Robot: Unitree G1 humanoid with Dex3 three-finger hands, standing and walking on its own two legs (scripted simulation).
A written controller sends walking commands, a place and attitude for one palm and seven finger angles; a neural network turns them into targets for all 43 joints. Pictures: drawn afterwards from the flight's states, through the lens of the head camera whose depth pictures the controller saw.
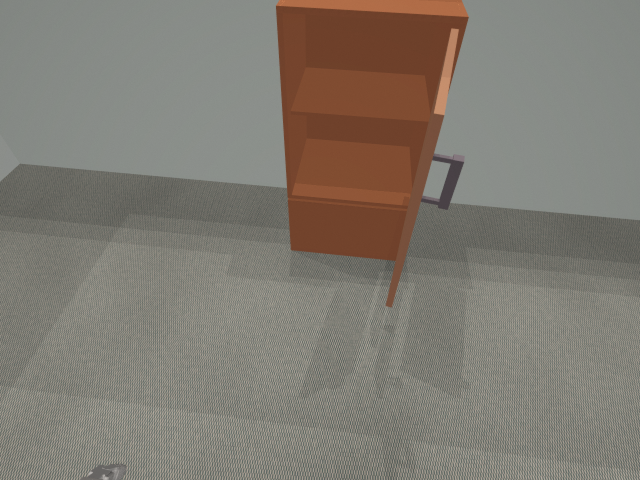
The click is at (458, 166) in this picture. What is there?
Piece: cupboard door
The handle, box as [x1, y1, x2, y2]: [421, 153, 464, 209]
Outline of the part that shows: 434,153 432,159 433,160 449,162 451,164 440,198 437,199 422,196 421,201 437,204 438,207 447,209 463,163 464,156 454,154 451,157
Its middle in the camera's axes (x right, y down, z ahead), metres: +0.25 -0.12 +0.80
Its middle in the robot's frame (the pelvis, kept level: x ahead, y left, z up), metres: +0.69 -0.22 -0.02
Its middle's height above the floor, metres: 0.75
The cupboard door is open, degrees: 80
